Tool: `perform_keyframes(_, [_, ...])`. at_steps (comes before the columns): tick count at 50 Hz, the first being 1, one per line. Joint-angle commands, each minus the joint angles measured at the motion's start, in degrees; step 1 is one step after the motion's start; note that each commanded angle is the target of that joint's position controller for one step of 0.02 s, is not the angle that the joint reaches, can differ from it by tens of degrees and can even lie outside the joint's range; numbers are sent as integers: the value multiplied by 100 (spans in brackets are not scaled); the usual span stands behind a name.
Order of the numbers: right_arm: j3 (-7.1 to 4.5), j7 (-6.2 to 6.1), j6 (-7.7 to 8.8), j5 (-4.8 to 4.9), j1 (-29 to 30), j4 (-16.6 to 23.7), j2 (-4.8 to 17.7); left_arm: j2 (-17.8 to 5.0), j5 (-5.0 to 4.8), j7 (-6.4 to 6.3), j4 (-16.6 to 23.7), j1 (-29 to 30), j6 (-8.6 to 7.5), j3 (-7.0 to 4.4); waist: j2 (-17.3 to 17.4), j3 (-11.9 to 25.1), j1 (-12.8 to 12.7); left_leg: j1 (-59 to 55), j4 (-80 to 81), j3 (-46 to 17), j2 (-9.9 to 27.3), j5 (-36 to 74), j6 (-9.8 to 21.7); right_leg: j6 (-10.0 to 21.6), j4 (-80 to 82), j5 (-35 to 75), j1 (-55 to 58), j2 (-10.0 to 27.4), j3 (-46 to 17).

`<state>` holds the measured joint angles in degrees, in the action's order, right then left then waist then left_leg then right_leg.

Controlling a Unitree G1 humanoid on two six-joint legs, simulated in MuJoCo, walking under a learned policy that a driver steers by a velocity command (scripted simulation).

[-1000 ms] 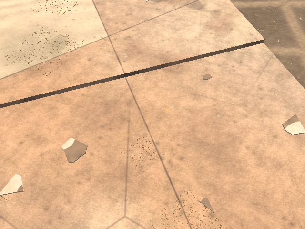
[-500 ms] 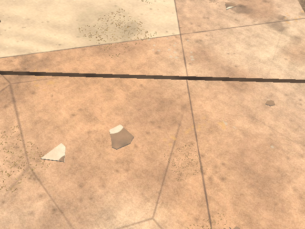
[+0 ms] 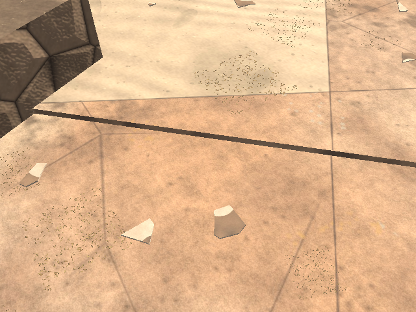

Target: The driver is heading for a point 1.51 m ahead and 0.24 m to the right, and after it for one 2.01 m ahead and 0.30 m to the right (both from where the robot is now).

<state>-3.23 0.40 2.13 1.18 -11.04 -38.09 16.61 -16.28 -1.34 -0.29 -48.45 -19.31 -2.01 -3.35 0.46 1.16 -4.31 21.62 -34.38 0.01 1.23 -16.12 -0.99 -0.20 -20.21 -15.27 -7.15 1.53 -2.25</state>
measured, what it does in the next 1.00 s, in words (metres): walks ahead: left foot, then right foot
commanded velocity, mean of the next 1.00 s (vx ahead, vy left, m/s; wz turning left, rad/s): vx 0.47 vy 0.00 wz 0.02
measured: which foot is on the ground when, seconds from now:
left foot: up 0.00-0.04, down 0.06-0.52, up 0.54-1.00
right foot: down 0.00-0.06, up 0.08-0.50, down 0.52-1.00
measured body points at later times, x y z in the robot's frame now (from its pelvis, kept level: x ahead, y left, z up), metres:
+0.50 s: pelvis +0.22 +0.00 -0.02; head +0.26 +0.00 +0.43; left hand +0.47 +0.22 -0.10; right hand +0.19 -0.29 -0.14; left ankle +0.04 +0.13 -0.75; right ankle +0.38 -0.11 -0.74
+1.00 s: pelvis +0.50 +0.00 -0.01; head +0.53 +0.00 +0.44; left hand +0.50 +0.28 -0.14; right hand +0.73 -0.23 -0.09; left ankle +0.68 +0.13 -0.72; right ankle +0.38 -0.11 -0.75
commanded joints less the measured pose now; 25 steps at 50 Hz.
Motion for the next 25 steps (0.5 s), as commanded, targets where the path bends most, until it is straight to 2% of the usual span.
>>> perform_keyframes(1, [-156, 2, 156, 41, -60, 309, 500, -1037, -52, 54, 327, 274, -61, -207, -800, -227, 418, -1240, 910, 305, -243, 473, 217, 1004, 548, -545, -961, 1068, -1020])
perform_keyframes(2, [-215, -42, 143, 72, -542, 181, 601, -804, 0, 77, 319, 303, -86, -124, -706, -39, 672, -2008, 993, 119, -126, 421, 331, 816, 86, -428, -1328, 907, -823])
perform_keyframes(3, [-296, -104, 141, 31, -1266, 80, 883, -370, 102, 124, 422, 479, -139, 21, 14, 350, 1011, -2960, 1341, -1030, 750, -17, 606, 450, -1475, -425, -1979, 422, -246])
perform_keyframes(4, [-478, -78, 115, -77, -1681, 41, 1666, -151, 78, 93, 769, 512, -289, 89, 1634, 591, 1009, -3598, 1985, -3331, 2035, -1254, 1438, 159, -3234, -1350, -3504, -167, 380])
perform_keyframes(5, [-385, -20, 186, -108, -1690, -5, 1277, -743, -50, 66, 804, 752, -371, -65, 1148, 256, 1096, -3221, 2262, -3969, 2180, -2000, 1794, 187, -4289, -1682, -4090, 47, -93])
perform_keyframes(6, [-258, 12, 246, -112, -1410, 20, 939, -920, -124, 103, 794, 771, -402, -132, 978, -196, 914, -2977, 2305, -3440, 1950, -2049, 1657, 312, -4581, -1149, -4379, 298, -203])
perform_keyframes(7, [-197, 34, 283, -125, -1167, 71, 755, -844, -93, 122, 706, 745, -411, -122, 832, -325, 806, -2742, 2381, -2885, 1643, -1574, 1529, 347, -4564, -670, -4308, 424, -161])
perform_keyframes(8, [-162, 49, 279, -110, -966, 77, 663, -788, -1, 141, 688, 785, -416, -122, 678, -463, 713, -2516, 2458, -2484, 1471, -920, 1446, 320, -4353, -331, -4252, 510, -144])
perform_keyframes(9, [-132, 46, 276, -118, -851, 87, 605, -721, 48, 170, 678, 823, -399, -123, 624, -526, 622, -2266, 2545, -2086, 1316, -257, 1351, 279, -4133, -41, -4041, 607, -145])
perform_keyframes(11, [-153, 23, 286, -120, -827, 69, 652, -516, 64, 216, 683, 885, -354, -69, 555, -474, 560, -2062, 2681, -1565, 1147, 753, 1345, 131, -3789, 458, -3836, 574, 11])
perform_keyframes(13, [-170, -8, 286, -93, -883, -6, 691, -408, 92, 221, 774, 1138, -317, -22, 425, -476, 582, -1922, 2736, -1124, 1026, 1323, 1336, -31, -3087, 909, -3688, 506, 93])
perform_keyframes(15, [-193, -42, 271, -77, -983, -101, 775, -267, 91, 242, 895, 1512, -321, 49, 444, -520, 685, -1709, 2753, -774, 917, 1573, 1263, -100, -2274, 1470, -3332, 381, 179])
perform_keyframes(17, [-220, -71, 263, -49, -1176, -223, 871, -228, 62, 283, 1020, 1908, -336, 92, 442, -595, 810, -1584, 2785, -612, 926, 1510, 1220, -95, -1679, 1891, -2996, 243, 274])
perform_keyframes(19, [-239, -77, 254, -12, -1346, -354, 924, -278, 32, 332, 1132, 2179, -348, 95, 426, -678, 857, -1709, 2756, -621, 1077, 1479, 1200, -12, -1348, 2036, -2852, 180, 229])
perform_keyframes(22, [-269, -99, 200, 27, -1402, -502, 971, -430, 28, 401, 1248, 2320, -378, 57, 423, -698, 742, -2265, 2481, -632, 1327, 1958, 1075, 231, -998, 1704, -2818, 133, 160])
perform_keyframes(23, [-283, -110, 169, 23, -1397, -533, 1008, -497, 37, 409, 1241, 2236, -386, 31, 453, -604, 664, -2443, 2286, -606, 1357, 2441, 1017, 310, -942, 1502, -2631, 68, 216])
perform_keyframes(24, [-300, -121, 137, 7, -1363, -544, 1078, -612, 50, 394, 1203, 2009, -385, -23, 543, -388, 517, -2570, 1913, -550, 1325, 3404, 950, 411, -939, 1262, -2213, -86, 352])
perform_keyframes(25, [-295, -137, 91, -8, -1299, -550, 1098, -780, 64, 349, 1056, 1429, -372, -125, 575, 35, 176, -2542, 1134, -380, 1165, 4444, 838, 567, -869, 1183, -1366, -280, 540])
